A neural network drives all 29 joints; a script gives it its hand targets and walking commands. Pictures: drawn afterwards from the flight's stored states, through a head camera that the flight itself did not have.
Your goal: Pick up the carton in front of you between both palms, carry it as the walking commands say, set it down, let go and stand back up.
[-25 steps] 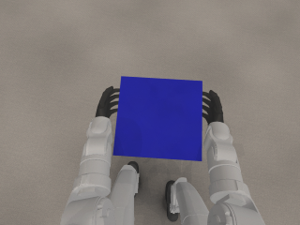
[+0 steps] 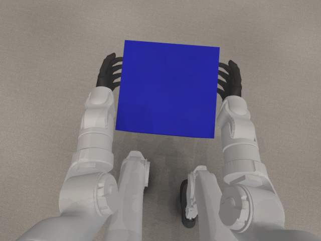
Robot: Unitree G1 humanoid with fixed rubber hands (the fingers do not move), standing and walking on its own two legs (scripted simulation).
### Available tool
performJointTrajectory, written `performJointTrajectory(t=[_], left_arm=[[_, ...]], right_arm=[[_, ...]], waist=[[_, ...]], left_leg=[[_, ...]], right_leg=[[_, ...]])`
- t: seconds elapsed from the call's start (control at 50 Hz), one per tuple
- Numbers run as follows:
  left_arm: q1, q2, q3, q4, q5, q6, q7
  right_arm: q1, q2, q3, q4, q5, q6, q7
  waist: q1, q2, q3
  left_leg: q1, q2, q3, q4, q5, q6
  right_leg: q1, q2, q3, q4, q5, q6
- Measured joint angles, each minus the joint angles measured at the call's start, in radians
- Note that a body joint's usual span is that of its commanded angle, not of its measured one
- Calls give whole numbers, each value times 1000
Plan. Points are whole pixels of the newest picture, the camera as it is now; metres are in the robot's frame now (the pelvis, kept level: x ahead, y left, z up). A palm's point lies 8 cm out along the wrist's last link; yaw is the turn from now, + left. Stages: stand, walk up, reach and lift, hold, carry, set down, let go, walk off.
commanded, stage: set down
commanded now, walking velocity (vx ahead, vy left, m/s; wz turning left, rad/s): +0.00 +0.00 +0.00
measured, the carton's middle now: (167, 99) +0.44 +0.05 -0.16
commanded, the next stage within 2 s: none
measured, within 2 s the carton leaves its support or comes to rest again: rests again in 1.30 s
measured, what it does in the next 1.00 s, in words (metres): lowers itself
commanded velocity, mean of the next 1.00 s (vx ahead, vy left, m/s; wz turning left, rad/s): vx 0.00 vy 0.00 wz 0.00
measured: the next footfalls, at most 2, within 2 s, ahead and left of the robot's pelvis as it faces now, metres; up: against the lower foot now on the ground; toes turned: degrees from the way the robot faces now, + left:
none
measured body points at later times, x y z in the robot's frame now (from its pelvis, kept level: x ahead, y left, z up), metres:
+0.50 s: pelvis -0.03 +0.00 -0.12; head +0.29 +0.06 +0.19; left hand +0.48 +0.22 -0.25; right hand +0.50 -0.08 -0.24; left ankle +0.12 +0.13 -0.54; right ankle +0.04 -0.12 -0.54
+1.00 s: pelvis -0.03 +0.00 -0.19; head +0.33 +0.04 +0.08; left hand +0.51 +0.23 -0.35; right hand +0.51 -0.08 -0.36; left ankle +0.12 +0.13 -0.54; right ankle +0.04 -0.12 -0.54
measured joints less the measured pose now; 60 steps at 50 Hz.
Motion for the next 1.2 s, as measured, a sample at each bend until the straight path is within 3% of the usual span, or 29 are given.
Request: performJointTrajectory(t=[0.26,0.6,0.88,1.2], left_arm=[[-140,51,-57,15,-69,32,59],[-352,145,-58,121,-83,42,58],[-500,271,-148,235,-207,13,58],[-553,302,-144,374,-217,-38,41]], right_arm=[[-150,-84,11,42,61,13,-2],[-366,-151,21,134,78,33,-39],[-484,-219,151,205,176,6,-110],[-527,-242,167,293,167,-2,-83]], waist=[[4,1,45],[24,-13,184],[57,4,370],[63,7,412]], left_leg=[[-277,-6,2,230,-29,17],[-511,-8,-15,447,-26,2],[-568,11,-8,594,-52,2],[-575,31,-8,633,-46,0]], right_leg=[[-260,10,5,234,-51,33],[-490,36,-9,477,-80,33],[-549,63,-2,632,-114,40],[-571,88,2,677,-97,42]])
